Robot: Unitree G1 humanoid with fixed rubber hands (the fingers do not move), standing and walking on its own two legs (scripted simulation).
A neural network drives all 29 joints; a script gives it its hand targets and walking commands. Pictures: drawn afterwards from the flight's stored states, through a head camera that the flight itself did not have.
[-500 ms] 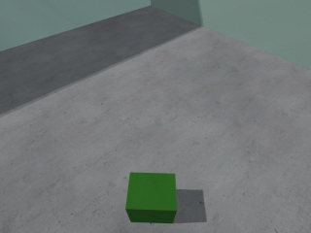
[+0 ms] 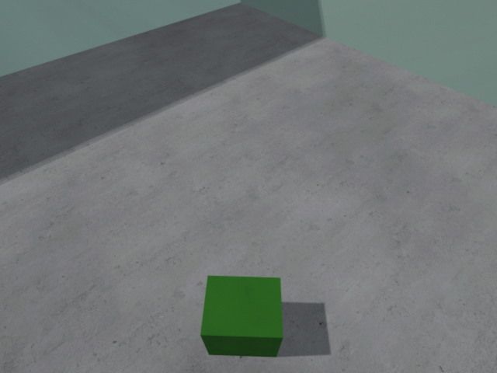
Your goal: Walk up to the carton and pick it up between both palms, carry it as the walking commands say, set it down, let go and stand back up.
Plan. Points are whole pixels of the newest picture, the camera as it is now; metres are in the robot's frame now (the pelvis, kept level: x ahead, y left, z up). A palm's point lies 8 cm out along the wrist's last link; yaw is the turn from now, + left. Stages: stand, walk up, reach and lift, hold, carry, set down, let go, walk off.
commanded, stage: stand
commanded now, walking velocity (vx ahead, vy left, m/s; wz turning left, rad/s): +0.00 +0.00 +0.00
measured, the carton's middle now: (243, 317) +0.40 +0.02 -0.63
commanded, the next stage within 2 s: reach and lift in 0.30 s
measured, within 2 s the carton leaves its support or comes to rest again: neither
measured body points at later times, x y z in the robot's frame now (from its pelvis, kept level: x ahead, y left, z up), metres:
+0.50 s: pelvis -0.01 +0.00 -0.02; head +0.02 -0.01 +0.43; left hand +0.12 +0.24 -0.14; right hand +0.12 -0.24 -0.14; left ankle -0.01 +0.09 -0.73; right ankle +0.03 -0.07 -0.73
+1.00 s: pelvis -0.03 +0.00 -0.07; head +0.11 -0.01 +0.35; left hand +0.21 +0.23 -0.19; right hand +0.19 -0.23 -0.20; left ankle -0.01 +0.09 -0.73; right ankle +0.03 -0.07 -0.73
